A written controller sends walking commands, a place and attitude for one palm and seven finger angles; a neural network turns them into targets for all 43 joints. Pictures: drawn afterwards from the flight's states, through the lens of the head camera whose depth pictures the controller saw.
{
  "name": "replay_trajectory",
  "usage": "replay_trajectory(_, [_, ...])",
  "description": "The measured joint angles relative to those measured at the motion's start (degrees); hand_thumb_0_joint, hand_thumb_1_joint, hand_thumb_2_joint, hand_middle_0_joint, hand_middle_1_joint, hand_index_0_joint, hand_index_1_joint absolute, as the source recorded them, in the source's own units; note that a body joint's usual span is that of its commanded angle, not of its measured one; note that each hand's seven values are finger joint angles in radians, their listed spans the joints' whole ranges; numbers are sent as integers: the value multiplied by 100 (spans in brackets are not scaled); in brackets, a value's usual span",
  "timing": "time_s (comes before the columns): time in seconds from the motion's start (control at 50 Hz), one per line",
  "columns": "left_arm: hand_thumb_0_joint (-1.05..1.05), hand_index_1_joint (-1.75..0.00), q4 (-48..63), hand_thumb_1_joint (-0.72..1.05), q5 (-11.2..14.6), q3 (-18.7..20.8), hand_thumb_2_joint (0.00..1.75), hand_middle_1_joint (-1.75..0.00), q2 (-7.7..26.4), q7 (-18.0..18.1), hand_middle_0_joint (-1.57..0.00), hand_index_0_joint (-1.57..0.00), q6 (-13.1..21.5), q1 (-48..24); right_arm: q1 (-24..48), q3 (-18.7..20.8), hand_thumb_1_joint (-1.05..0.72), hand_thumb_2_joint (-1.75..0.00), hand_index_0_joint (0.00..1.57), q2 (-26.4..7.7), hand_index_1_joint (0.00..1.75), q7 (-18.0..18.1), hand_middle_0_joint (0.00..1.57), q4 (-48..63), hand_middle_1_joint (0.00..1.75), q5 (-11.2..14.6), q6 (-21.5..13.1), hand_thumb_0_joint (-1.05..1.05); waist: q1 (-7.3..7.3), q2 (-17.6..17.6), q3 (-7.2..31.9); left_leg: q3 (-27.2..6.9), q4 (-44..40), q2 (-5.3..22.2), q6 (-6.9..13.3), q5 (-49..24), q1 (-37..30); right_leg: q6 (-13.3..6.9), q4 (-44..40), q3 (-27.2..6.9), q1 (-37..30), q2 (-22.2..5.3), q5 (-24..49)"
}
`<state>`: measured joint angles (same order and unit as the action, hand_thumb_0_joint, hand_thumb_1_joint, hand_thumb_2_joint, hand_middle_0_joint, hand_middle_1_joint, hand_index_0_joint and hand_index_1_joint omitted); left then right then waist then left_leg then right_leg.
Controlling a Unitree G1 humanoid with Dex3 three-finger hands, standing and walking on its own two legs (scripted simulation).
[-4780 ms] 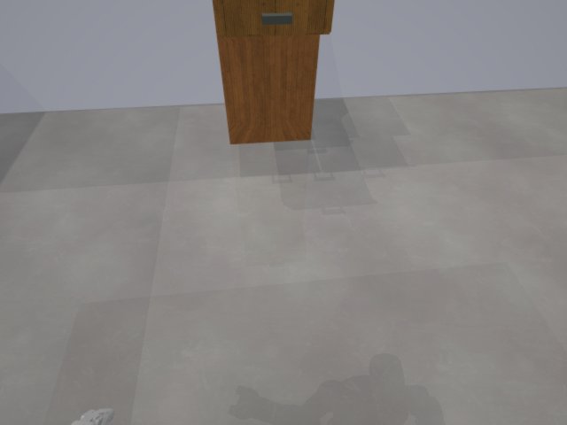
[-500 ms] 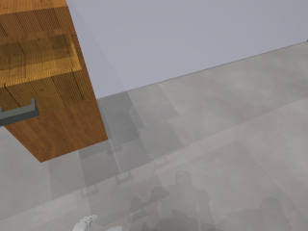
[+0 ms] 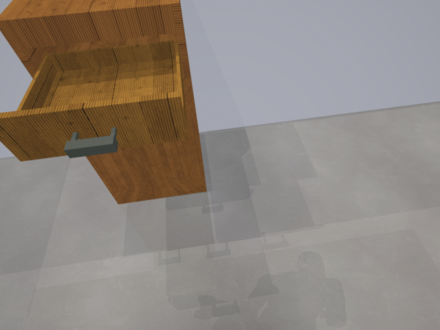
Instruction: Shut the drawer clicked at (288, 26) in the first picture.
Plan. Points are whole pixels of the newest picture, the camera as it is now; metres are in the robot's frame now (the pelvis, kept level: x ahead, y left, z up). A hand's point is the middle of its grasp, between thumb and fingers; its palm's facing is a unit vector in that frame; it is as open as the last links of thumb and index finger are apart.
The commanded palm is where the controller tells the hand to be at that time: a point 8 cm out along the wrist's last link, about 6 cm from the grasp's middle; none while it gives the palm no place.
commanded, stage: turn to face it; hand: left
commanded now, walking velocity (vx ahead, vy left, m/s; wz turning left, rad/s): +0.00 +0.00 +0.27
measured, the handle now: (93, 139) +0.50 +0.33 +0.03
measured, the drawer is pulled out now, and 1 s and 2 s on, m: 0.30 0.30 0.30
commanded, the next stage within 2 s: take the last steps up to it in 0.08 s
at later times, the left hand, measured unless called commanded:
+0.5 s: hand out of the picture -0.08 +0.19 -0.17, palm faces +0.27 -0.94 -0.22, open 7.3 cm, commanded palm none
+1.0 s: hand (141, 284) +0.23 +0.20 -0.16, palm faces +0.17 -0.96 -0.21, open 7.3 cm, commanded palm none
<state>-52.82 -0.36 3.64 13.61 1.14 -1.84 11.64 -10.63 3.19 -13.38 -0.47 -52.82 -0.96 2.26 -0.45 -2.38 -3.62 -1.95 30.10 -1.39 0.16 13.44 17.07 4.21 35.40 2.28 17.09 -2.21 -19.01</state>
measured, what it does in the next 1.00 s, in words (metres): walks ahead: right foot, then left foot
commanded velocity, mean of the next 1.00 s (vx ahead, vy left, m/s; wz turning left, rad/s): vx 0.22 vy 0.02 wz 0.07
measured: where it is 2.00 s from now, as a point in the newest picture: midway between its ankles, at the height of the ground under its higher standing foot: (220, 326)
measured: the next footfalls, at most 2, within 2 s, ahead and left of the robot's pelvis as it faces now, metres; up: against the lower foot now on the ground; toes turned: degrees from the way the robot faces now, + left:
right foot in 0.02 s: +0.04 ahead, -0.12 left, +0.00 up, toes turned -3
left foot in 0.48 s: +0.00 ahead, +0.13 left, +0.00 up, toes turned +15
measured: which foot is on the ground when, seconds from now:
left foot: down 0.00-0.02, up 0.04-0.46, down 0.48-0.92, up 0.94-1.00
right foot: up 0.00-0.00, down 0.02-0.48, up 0.50-0.88, down 0.90-1.00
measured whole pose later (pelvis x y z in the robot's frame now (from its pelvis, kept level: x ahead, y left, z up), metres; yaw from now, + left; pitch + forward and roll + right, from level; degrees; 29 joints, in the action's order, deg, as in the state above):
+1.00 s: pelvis +0.15 +0.01 -0.01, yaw +10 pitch -3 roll +0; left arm -57.4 -0.9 2.5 8.7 -0.2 3.9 6.8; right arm -24.2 2.2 -8.7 0.7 -67.3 -0.3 -1.0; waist -2.2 -2.4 -5.3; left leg 2.4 61.2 2.5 0.6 28.5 12.5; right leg -3.9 36.2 9.1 20.7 -2.5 -12.9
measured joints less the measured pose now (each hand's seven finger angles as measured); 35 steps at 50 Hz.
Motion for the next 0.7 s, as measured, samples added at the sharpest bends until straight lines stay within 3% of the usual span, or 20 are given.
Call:
replay_trajectory(0.04, [0, -30, 16, 91, -54, -64, 90, -30, -131, 13, -20, -20, 103, 23, 28, 47, -90, -90, 20, -68, 30, -16, 20, -30, 30, 46, 40, 0, 19, -144, -3, -100, 553, 0, -86, 501, 219, -407, -255, 126, -135, 48, 247])
replay_trajectory(0.06, [0, -30, 20, 91, -68, -105, 90, -30, -207, 11, -20, -20, 132, 34, 43, 72, -90, -90, 20, -100, 30, -13, 20, -54, 30, 44, 83, 0, 13, -196, -6, -130, 1072, -36, -105, 939, 390, -510, -204, 204, -150, 28, 192])
replay_trajectory(0.12, [0, -30, 18, 91, -82, -179, 89, -30, -397, 11, -20, -20, 164, 110, 111, 125, -91, -90, 20, -159, 29, -31, 20, -156, 30, 24, 181, 0, 36, -225, -8, -53, 2692, -56, -175, 1210, 840, -588, -354, 355, -308, -57, 172])
replay_trajectory(0.18, [0, -30, -32, 91, -96, -216, 89, -30, -514, 19, -20, -20, 170, 168, 151, 134, -91, -90, 20, -155, 29, -52, 20, -229, 30, 22, 184, 0, 34, -161, -19, 63, 3291, 70, -279, 1020, 942, -601, -574, 481, -448, -131, 278])
replay_trajectory(0.3, [0, -30, -205, 92, -132, -193, 89, -30, -511, -7, -21, -21, 286, 348, 178, 70, -91, -90, 19, -66, 29, -71, 20, -390, 30, 1, 175, 0, 167, 42, 9, 233, 2395, 295, -342, 1073, 470, -598, -854, 696, -593, -226, 395])
replay_trajectory(0.4, [0, -30, -494, 92, -167, -132, 89, -30, -357, -62, -21, -21, 353, 659, 205, 5, -91, -90, 19, 35, 29, -119, 20, -456, 30, 2, 75, 0, 350, 210, 92, 468, 1431, 348, -200, 1217, 67, -513, -1005, 850, -686, -291, 432])
replay_trajectory(0.46, [0, -30, -725, 92, -147, -75, 89, -30, -235, -75, -21, -20, 299, 888, 193, -53, -91, -90, 19, 117, 29, -117, 20, -421, 30, 6, -71, 1, 414, 322, 161, 669, 381, 337, -101, 882, -374, -398, -884, 890, -689, -353, 333])
replay_trajectory(0.5, [0, -30, -874, 91, -107, -53, 89, -30, -185, -96, -21, -20, 209, 1034, 133, -81, -91, -90, 20, 139, 29, -79, 20, -374, 30, -6, -229, 0, 374, 298, 225, 682, -181, 348, -4, 484, -613, -333, -429, 884, -531, -356, -35])
replay_trajectory(0.56, [1, -30, -1055, 91, -134, -42, 89, -30, -122, -112, -20, -20, 30, 1066, -65, -140, -91, -90, 20, 279, 29, -1, 20, -386, 30, -34, -355, 0, 313, 394, 221, 749, -91, 263, 123, 515, -744, -383, 1053, 461, 34, -293, -782])
replay_trajectory(0.62, [1, -30, -1070, 92, -137, -42, 89, -30, -130, -176, -20, -20, 43, 944, -411, -171, -91, -90, 20, 365, 29, 95, 20, -525, 30, -15, -420, 0, 217, 369, 219, 726, -554, 191, 153, 437, -1111, -385, 2081, 277, 628, -279, -372])
replay_trajectory(0.7, [1, -30, -912, 92, -120, -55, 90, -30, -189, -207, -20, -20, 124, 628, -851, -198, -92, -90, 20, 423, 30, 132, 20, -845, 30, 17, -474, 0, 168, 351, 156, 722, -1120, 88, 183, 303, -1566, -294, 2236, 177, 1155, -376, 153])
